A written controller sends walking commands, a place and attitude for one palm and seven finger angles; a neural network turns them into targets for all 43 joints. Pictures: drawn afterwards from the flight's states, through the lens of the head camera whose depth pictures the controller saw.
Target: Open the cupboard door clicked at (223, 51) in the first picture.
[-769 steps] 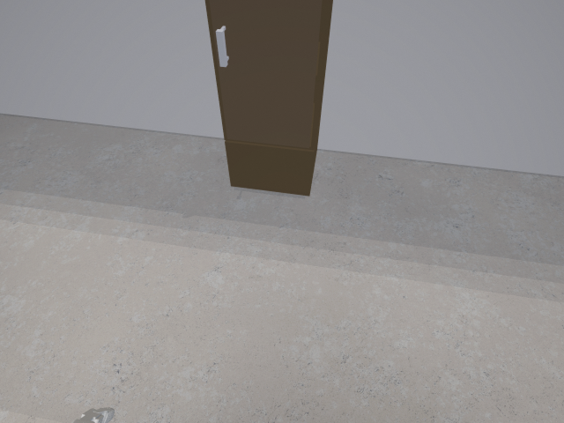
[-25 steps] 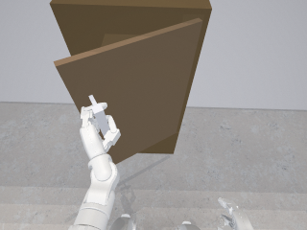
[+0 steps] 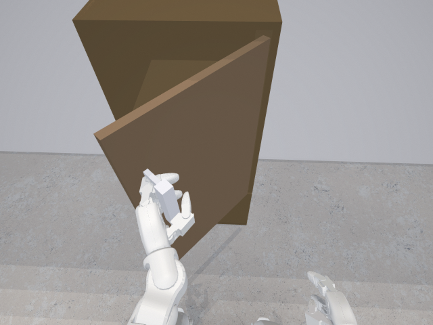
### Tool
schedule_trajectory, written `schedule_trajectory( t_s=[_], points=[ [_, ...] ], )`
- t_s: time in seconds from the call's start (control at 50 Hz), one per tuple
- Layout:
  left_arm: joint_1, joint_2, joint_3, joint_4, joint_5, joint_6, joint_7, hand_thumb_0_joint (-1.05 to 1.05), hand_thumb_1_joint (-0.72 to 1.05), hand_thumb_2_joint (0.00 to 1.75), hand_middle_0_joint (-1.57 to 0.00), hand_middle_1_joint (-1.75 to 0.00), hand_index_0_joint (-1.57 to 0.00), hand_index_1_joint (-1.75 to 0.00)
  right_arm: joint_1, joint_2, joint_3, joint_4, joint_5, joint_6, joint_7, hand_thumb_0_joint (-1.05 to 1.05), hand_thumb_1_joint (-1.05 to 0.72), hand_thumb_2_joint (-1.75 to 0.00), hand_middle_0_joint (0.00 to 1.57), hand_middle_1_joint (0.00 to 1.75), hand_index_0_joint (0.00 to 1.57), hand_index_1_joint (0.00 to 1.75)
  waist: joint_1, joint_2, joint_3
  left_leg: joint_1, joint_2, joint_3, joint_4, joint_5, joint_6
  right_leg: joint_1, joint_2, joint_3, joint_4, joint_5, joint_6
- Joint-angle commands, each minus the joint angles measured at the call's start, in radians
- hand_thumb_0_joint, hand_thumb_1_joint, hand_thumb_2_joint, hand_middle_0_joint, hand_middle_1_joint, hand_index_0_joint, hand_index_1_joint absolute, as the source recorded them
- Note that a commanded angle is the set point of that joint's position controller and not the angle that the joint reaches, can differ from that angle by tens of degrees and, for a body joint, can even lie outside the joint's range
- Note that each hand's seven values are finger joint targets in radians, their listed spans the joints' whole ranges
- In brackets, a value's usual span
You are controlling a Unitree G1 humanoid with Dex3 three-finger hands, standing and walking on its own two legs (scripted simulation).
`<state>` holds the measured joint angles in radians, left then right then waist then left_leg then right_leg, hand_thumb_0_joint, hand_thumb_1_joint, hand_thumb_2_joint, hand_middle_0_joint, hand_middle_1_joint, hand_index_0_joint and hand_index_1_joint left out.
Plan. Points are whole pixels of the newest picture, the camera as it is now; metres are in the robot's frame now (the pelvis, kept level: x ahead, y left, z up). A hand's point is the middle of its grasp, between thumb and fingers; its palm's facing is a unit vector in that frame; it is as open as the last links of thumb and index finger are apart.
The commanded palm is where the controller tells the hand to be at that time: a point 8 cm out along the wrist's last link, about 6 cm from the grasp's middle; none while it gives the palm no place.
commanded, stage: open thumb and fingers to let go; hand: left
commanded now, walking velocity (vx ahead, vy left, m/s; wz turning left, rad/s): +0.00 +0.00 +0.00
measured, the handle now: (162, 197) +0.34 +0.12 +0.05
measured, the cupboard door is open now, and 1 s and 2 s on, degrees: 49 52 52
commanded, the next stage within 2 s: slide the hand sideways off the handle in 0.62 s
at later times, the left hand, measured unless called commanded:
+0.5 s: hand (184, 213) +0.31 +0.08 +0.05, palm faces +0.36 -0.93 -0.01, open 14.5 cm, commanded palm +0.26 +0.12 +0.05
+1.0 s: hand (178, 237) +0.26 +0.08 +0.05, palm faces -0.13 -0.99 +0.04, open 16.1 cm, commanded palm +0.24 +0.13 +0.05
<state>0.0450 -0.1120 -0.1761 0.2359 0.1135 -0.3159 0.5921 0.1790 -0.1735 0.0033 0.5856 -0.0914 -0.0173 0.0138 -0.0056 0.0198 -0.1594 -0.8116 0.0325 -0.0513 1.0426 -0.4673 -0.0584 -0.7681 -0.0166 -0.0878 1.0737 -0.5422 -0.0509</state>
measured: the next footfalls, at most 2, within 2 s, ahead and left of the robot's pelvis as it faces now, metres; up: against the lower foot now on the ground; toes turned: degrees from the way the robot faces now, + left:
none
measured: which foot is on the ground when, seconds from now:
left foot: down 0.00-1.00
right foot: down 0.00-1.00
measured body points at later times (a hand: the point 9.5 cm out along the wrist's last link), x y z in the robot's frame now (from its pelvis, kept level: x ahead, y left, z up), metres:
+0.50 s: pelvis +0.00 +0.00 +0.00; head +0.05 -0.01 +0.45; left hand +0.28 +0.12 +0.05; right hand +0.16 -0.22 -0.11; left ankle +0.03 +0.16 -0.66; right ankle -0.01 -0.09 -0.67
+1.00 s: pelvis -0.01 +0.03 +0.00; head +0.04 +0.02 +0.44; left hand +0.26 +0.14 +0.05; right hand +0.16 -0.20 -0.10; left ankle +0.03 +0.16 -0.67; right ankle -0.01 -0.08 -0.67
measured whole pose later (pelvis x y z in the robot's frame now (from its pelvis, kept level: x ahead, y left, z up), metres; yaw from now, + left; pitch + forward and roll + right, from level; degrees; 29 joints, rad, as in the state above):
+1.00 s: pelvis -0.01 +0.03 +0.00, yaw -1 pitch +13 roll +0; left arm 0.16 0.04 -0.21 0.10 -0.05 -0.36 0.06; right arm 0.24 -0.22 0.01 0.48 -0.02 -0.03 0.00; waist -0.01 0.03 -0.13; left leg -0.83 0.02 -0.02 1.09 -0.49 -0.02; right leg -0.78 -0.03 -0.05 1.09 -0.53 -0.01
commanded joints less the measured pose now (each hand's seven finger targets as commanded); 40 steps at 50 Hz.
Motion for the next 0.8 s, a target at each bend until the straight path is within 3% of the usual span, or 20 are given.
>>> schedule_trajectory(
  t_s=[0.0, 0.06, 0.08, 0.1, 0.14, 0.18, 0.22, 0.26, 0.3, 0.34, 0.4, 0.58, 0.6, 0.64, 0.7, 0.72, 0.74, 0.76, 0.78],
  points=[
    [-0.174, -0.03, -0.007, -0.213, 0.014, -0.071, -0.013, 0.0, 0.13, 0.57, -0.35, -1.27, -0.35, -1.27, -0.04, -0.084, -0.039, -0.145, 0.007, -0.046, -0.01, 0.0, -0.9, -0.9, 0.2, 0.3, 0.2, 0.3, -0.024, -0.137, -0.24, 0.099, -0.05, 0.04, -0.076, 0.188, 0.062, 0.19, -0.019, 0.107, -0.235, 0.394, 0.053],
    [-0.197, -0.026, -0.004, -0.229, 0.009, -0.082, -0.02, 0.0, -0.08, 0.48, -0.33, -1.24, -0.33, -1.24, -0.042, -0.084, -0.041, -0.144, 0.007, -0.046, -0.011, 0.0, -0.9, -0.9, 0.2, 0.3, 0.2, 0.3, -0.027, -0.122, -0.246, 0.094, -0.052, 0.043, -0.069, 0.18, 0.063, 0.191, -0.029, 0.126, -0.241, 0.398, 0.059],
    [-0.174, -0.016, 0.011, -0.216, 0.004, -0.083, -0.021, 0.0, -0.15, 0.45, -0.32, -1.24, -0.32, -1.24, -0.039, -0.083, -0.041, -0.143, 0.008, -0.045, -0.012, 0.0, -0.9, -0.9, 0.2, 0.3, 0.2, 0.3, -0.019, -0.134, -0.243, 0.085, -0.052, 0.041, -0.071, 0.175, 0.061, 0.197, -0.029, 0.127, -0.242, 0.391, 0.059],
    [-0.17, -0.005, 0.017, -0.206, 0.008, -0.085, -0.024, 0.0, -0.22, 0.42, -0.32, -1.23, -0.32, -1.23, -0.037, -0.085, -0.043, -0.141, 0.009, -0.044, -0.015, 0.0, -0.9, -0.9, 0.2, 0.3, 0.2, 0.3, -0.025, -0.153, -0.23, 0.083, -0.049, 0.038, -0.072, 0.179, 0.063, 0.196, -0.03, 0.13, -0.247, 0.399, 0.06],
    [-0.175, -0.03, -0.006, -0.23, 0.005, -0.091, -0.026, 0.0, -0.36, 0.36, -0.31, -1.22, -0.31, -1.22, -0.037, -0.085, -0.043, -0.145, 0.009, -0.045, -0.011, 0.0, -0.9, -0.9, 0.2, 0.3, 0.2, 0.3, -0.021, -0.11, -0.246, 0.098, -0.051, 0.043, -0.076, 0.184, 0.063, 0.192, -0.025, 0.119, -0.236, 0.395, 0.055],
    [-0.155, -0.027, -0.001, -0.225, 0.002, -0.092, -0.026, 0.0, -0.5, 0.3, -0.3, -1.2, -0.3, -1.2, -0.032, -0.087, -0.045, -0.146, 0.009, -0.046, -0.01, 0.0, -0.9, -0.9, 0.2, 0.3, 0.2, 0.3, -0.017, -0.106, -0.248, 0.099, -0.051, 0.044, -0.077, 0.186, 0.062, 0.191, -0.024, 0.114, -0.232, 0.4, 0.054],
    [-0.14, -0.019, 0.008, -0.222, 0.002, -0.093, -0.028, 0.0, -0.5, 0.3, -0.3, -1.2, -0.3, -1.2, -0.031, -0.087, -0.046, -0.147, 0.009, -0.046, -0.01, 0.0, -0.9, -0.9, 0.2, 0.3, 0.2, 0.3, -0.015, -0.128, -0.242, 0.094, -0.051, 0.044, -0.078, 0.191, 0.063, 0.199, -0.025, 0.115, -0.234, 0.411, 0.056],
    [-0.149, -0.02, 0.005, -0.225, 0.003, -0.093, -0.027, 0.0, -0.5, 0.3, -0.28, -1.1, -0.28, -1.1, -0.033, -0.086, -0.046, -0.148, 0.01, -0.045, -0.01, 0.0, -0.9, -0.9, 0.2, 0.3, 0.2, 0.3, -0.015, -0.11, -0.238, 0.098, -0.05, 0.046, -0.078, 0.188, 0.062, 0.188, -0.024, 0.113, -0.233, 0.399, 0.053],
    [-0.145, -0.014, 0.011, -0.219, 0.006, -0.092, -0.024, 0.0, -0.5, 0.3, -0.27, -1.0, -0.27, -1.0, -0.028, -0.089, -0.047, -0.148, 0.01, -0.045, -0.012, 0.0, -0.9, -0.9, 0.2, 0.3, 0.2, 0.3, -0.019, -0.137, -0.231, 0.098, -0.048, 0.043, -0.08, 0.189, 0.064, 0.182, -0.018, 0.104, -0.232, 0.385, 0.05],
    [-0.183, -0.032, -0.009, -0.231, 0.009, -0.095, -0.02, 0.0, -0.5, 0.3, -0.25, -0.9, -0.25, -0.9, -0.034, -0.088, -0.046, -0.148, 0.01, -0.045, -0.011, 0.0, -0.9, -0.9, 0.2, 0.3, 0.2, 0.3, -0.024, -0.102, -0.227, 0.107, -0.049, 0.046, -0.079, 0.183, 0.065, 0.163, -0.017, 0.101, -0.229, 0.364, 0.048],
    [-0.18, -0.024, 0.0, -0.208, 0.012, -0.092, -0.016, 0.0, -0.5, 0.3, -0.22, -0.75, -0.22, -0.75, -0.031, -0.09, -0.046, -0.147, 0.008, -0.047, -0.013, 0.0, -0.9, -0.9, 0.2, 0.3, 0.2, 0.3, -0.023, -0.12, -0.228, 0.107, -0.048, 0.044, -0.079, 0.188, 0.066, 0.158, -0.011, 0.092, -0.226, 0.358, 0.045],
    [-0.173, -0.053, -0.01, -0.216, 0.004, -0.077, -0.005, 0.0, -0.5, 0.3, -0.15, -0.3, -0.15, -0.3, -0.04, -0.086, -0.043, -0.153, 0.01, -0.04, -0.01, 0.0, -0.9, -0.9, 0.2, 0.3, 0.2, 0.3, -0.015, -0.093, -0.241, 0.134, -0.046, 0.046, -0.087, 0.215, 0.063, 0.15, 0.004, 0.06, -0.205, 0.361, 0.034],
    [-0.155, -0.052, -0.006, -0.208, 0.002, -0.071, -0.005, 0.0, -0.5, 0.3, -0.15, -0.3, -0.15, -0.3, -0.037, -0.087, -0.041, -0.157, 0.01, -0.04, -0.01, 0.0, -0.9, -0.9, 0.2, 0.3, 0.2, 0.3, -0.011, -0.106, -0.24, 0.129, -0.045, 0.043, -0.088, 0.217, 0.063, 0.151, 0.007, 0.057, -0.203, 0.358, 0.033],
    [-0.174, -0.067, -0.02, -0.225, 0.008, -0.068, 0.0, 0.0, -0.5, 0.3, -0.15, -0.3, -0.15, -0.3, -0.045, -0.085, -0.041, -0.158, 0.011, -0.038, -0.007, 0.0, -0.9, -0.9, 0.2, 0.3, 0.2, 0.3, -0.011, -0.073, -0.235, 0.138, -0.045, 0.044, -0.091, 0.219, 0.061, 0.139, 0.009, 0.049, -0.195, 0.347, 0.029],
    [-0.147, -0.069, -0.02, -0.227, 0.01, -0.06, 0.003, 0.0, -0.5, 0.3, -0.15, -0.3, -0.15, -0.3, -0.043, -0.086, -0.042, -0.164, 0.009, -0.04, -0.006, 0.0, -0.9, -0.9, 0.2, 0.3, 0.2, 0.3, -0.007, -0.091, -0.254, 0.144, -0.043, 0.04, -0.091, 0.233, 0.061, 0.143, 0.016, 0.039, -0.186, 0.353, 0.026],
    [-0.119, 0.053, -0.203, -0.246, 0.107, -0.094, -0.21, 0.0, -0.5, 0.3, -0.15, -0.3, -0.15, -0.3, 0.013, -0.133, -0.038, -0.147, 0.019, -0.033, 0.0, 0.0, -0.9, -0.9, 0.2, 0.3, 0.2, 0.3, -0.09, -0.115, -0.202, 0.148, -0.044, 0.044, -0.068, 0.233, 0.081, 0.092, 0.005, 0.068, -0.174, 0.416, 0.03],
    [-0.161, 0.127, -0.123, -0.304, 0.065, -0.135, -0.328, 0.0, -0.5, 0.3, -0.15, -0.3, -0.15, -0.3, 0.013, -0.124, -0.047, -0.174, 0.026, -0.03, -0.004, 0.0, -0.9, -0.9, 0.2, 0.3, 0.2, 0.3, -0.06, -0.089, -0.243, 0.141, -0.044, 0.044, -0.059, 0.244, 0.086, 0.122, -0.001, 0.076, -0.165, 0.45, 0.025],
    [-0.167, 0.152, -0.127, -0.336, 0.04, -0.157, -0.421, 0.0, -0.5, 0.3, -0.15, -0.3, -0.15, -0.3, 0.006, -0.13, -0.046, -0.185, 0.033, -0.03, -0.009, 0.0, -0.9, -0.9, 0.2, 0.3, 0.2, 0.3, -0.056, -0.042, -0.267, 0.157, -0.047, 0.046, -0.057, 0.242, 0.088, 0.13, -0.001, 0.083, -0.156, 0.453, 0.021],
    [-0.149, 0.147, -0.141, -0.348, 0.0, -0.169, -0.509, 0.0, -0.5, 0.3, -0.15, -0.3, -0.15, -0.3, 0.009, -0.13, -0.043, -0.2, 0.046, -0.035, -0.012, 0.0, -0.9, -0.9, 0.2, 0.3, 0.2, 0.3, -0.061, -0.033, -0.256, 0.166, -0.046, 0.041, -0.059, 0.235, 0.088, 0.124, 0.001, 0.079, -0.154, 0.437, 0.019]
  ],
)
